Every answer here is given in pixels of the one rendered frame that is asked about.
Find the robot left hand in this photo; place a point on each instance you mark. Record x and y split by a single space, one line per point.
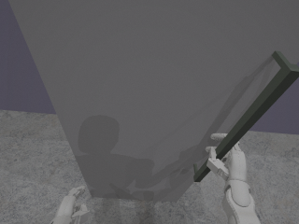
68 206

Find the robot right forearm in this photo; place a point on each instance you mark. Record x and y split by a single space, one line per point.
238 204

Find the robot right hand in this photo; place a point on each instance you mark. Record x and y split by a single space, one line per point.
234 160

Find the handle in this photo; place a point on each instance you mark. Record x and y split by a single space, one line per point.
287 74

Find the fridge door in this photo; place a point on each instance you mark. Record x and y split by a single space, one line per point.
139 86

